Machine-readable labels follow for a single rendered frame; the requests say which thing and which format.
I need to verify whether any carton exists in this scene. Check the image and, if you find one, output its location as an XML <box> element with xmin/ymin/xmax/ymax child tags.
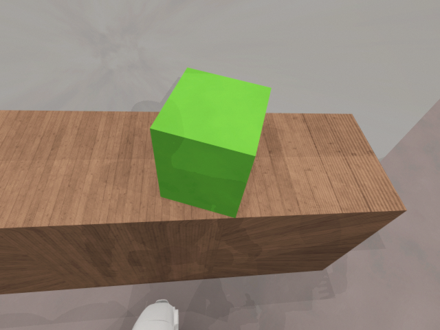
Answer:
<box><xmin>150</xmin><ymin>67</ymin><xmax>271</xmax><ymax>218</ymax></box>

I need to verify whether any pedestal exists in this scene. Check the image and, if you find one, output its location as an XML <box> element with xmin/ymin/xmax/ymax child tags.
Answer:
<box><xmin>0</xmin><ymin>110</ymin><xmax>407</xmax><ymax>294</ymax></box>

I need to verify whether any robot left thigh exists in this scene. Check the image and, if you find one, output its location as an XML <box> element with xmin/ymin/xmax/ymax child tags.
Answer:
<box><xmin>132</xmin><ymin>302</ymin><xmax>179</xmax><ymax>330</ymax></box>

